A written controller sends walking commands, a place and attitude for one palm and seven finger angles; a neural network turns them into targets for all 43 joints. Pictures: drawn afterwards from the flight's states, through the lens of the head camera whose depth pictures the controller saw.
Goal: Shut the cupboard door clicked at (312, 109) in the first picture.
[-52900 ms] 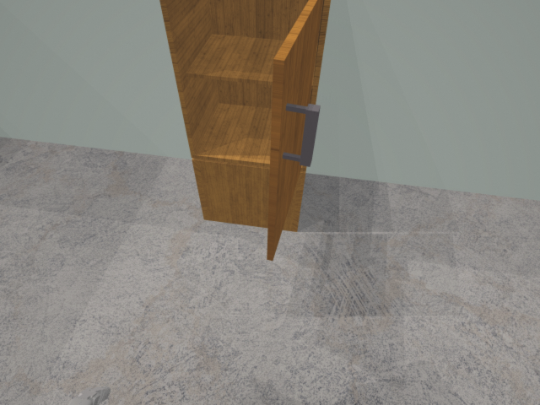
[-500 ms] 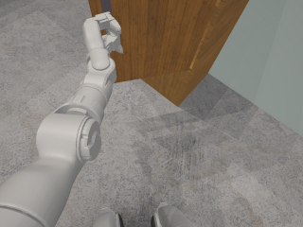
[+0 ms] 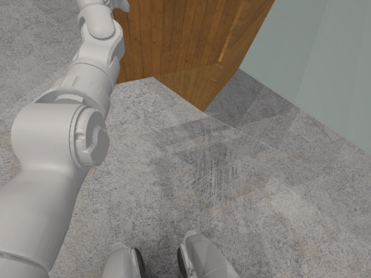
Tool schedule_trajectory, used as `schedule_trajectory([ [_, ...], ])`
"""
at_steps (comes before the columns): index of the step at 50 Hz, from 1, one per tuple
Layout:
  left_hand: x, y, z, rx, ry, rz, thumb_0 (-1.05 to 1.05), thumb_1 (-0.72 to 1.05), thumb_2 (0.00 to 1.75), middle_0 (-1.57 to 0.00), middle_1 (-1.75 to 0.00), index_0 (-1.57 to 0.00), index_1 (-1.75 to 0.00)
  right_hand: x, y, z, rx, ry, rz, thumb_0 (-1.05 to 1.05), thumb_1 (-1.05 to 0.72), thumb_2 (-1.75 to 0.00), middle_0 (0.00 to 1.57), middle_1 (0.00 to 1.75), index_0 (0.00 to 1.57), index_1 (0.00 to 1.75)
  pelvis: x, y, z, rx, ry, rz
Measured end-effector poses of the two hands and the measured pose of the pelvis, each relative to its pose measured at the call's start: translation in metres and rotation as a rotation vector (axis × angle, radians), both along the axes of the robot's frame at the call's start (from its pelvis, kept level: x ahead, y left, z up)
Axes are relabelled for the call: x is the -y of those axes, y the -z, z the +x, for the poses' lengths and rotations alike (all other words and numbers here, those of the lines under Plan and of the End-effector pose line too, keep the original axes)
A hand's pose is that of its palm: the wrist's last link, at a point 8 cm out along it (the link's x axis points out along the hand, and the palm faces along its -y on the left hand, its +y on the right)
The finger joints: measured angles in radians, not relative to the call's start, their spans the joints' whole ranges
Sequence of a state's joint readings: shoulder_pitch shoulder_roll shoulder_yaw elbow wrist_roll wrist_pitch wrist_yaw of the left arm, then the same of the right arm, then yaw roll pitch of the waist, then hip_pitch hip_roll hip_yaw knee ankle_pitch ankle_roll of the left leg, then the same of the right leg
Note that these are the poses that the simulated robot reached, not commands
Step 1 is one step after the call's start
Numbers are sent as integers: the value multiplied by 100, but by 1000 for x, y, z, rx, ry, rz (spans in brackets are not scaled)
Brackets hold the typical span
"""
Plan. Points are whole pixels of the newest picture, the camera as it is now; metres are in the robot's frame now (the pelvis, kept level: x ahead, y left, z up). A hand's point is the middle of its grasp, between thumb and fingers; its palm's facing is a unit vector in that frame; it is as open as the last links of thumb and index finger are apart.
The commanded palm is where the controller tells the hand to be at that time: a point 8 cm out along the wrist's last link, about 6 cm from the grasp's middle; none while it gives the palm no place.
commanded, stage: pull the fist back off the door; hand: left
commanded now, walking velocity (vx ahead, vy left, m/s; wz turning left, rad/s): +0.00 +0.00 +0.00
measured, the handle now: out of the picture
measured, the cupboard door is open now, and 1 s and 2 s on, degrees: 56 56 56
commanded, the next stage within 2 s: draw the hand back to the body in 0.76 s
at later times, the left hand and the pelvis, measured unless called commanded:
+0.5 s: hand (136, 29) +0.54 -0.03 +0.13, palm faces +0.10 -0.99 -0.03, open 3.1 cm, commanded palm +0.51 +0.00 +0.14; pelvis +0.01 -0.01 +0.03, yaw +1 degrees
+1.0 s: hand (143, 30) +0.49 -0.04 +0.17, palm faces +0.06 -1.00 +0.00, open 3.1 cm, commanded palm +0.44 +0.03 +0.15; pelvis +0.00 -0.02 +0.03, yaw +1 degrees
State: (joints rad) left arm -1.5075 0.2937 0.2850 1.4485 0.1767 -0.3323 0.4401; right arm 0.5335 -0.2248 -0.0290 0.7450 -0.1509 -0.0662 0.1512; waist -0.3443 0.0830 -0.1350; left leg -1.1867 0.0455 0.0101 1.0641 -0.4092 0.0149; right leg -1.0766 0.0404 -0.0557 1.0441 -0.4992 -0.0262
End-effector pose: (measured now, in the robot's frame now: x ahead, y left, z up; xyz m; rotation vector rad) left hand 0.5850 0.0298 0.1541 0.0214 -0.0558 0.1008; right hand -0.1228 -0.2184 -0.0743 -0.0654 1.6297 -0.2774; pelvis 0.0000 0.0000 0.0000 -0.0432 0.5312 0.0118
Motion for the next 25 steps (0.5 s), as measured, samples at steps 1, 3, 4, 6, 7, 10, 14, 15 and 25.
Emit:
schedule_trajectory([
  [1, 0, 2, -1, -19, -3, 20, 2, 90, 90, -130, -150, -130, -150, -3, -2, -4, -17, 6, 11, 0, -90, -90, 20, 30, 20, 30, 0, -1, 0, 1, -1, -1],
  [3, 3, 9, -5, -66, 3, 50, 2, 90, 90, -130, -150, -130, -150, -8, -5, -9, -39, 16, 30, 0, -90, -90, 20, 30, 20, 30, 1, -3, 2, 7, -3, -3],
  [4, 5, 12, -8, -87, 9, 52, 2, 90, 90, -130, -150, -130, -150, -9, -7, -10, -42, 19, 37, 0, -90, -90, 20, 30, 20, 30, 2, -5, 3, 11, -4, -3],
  [6, 10, 18, -16, -120, 22, 30, 2, 90, 90, -130, -150, -130, -150, -11, -11, -9, -37, 21, 43, 0, -90, -90, 20, 30, 20, 30, 3, -9, 5, 23, -6, -2],
  [7, 12, 19, -20, -128, 27, 9, 2, 90, 90, -130, -150, -130, -150, -11, -12, -7, -27, 20, 44, 0, -90, -90, 20, 30, 20, 30, 3, -11, 7, 30, -6, -2],
  [10, 21, 16, -30, -114, 36, -49, 2, 90, 90, -130, -150, -130, -150, -7, -12, 4, 19, 10, 44, 0, -90, -90, 20, 30, 20, 30, 5, -16, 11, 51, -5, 2],
  [14, 27, 3, -38, -52, 33, -38, 2, 90, 90, -130, -150, -130, -150, 2, -5, 24, 97, -15, 42, 0, -90, -90, 20, 30, 20, 30, 6, -19, 14, 74, 0, 9],
  [15, 28, 0, -40, -41, 30, -21, 2, 90, 90, -130, -150, -130, -150, 4, -2, 29, 114, -22, 43, 0, -90, -90, 20, 30, 20, 30, 7, -19, 14, 78, 1, 11],
  [25, 9, 18, -72, -111, -4, 2, 2, 90, 89, -130, -150, -130, -150, 29, 8, 89, 250, -104, 49, 0, -90, -90, 20, 30, 20, 30, 14, -28, 12, 141, 0, 34],
])
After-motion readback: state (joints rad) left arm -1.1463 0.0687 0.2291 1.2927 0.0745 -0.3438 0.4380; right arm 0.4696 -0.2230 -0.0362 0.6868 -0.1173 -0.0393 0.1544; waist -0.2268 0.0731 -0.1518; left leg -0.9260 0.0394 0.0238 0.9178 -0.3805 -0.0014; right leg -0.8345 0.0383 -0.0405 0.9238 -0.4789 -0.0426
